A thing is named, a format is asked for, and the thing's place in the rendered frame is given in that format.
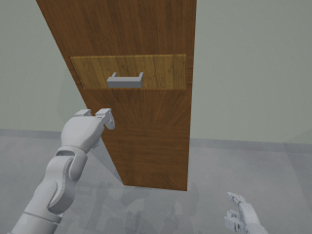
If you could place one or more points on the handle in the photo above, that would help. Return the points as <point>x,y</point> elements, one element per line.
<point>125,82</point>

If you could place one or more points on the robot left forearm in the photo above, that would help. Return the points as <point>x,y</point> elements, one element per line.
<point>54,195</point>

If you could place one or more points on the cabinet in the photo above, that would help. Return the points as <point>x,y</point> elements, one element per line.
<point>149,145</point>

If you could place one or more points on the drawer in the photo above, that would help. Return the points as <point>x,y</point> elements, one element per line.
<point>159,71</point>

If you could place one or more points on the robot left hand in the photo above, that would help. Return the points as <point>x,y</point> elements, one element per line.
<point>83,131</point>

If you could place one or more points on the robot right hand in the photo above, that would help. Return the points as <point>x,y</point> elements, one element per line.
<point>236,221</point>

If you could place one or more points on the robot right forearm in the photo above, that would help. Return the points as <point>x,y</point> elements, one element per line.
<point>254,228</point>

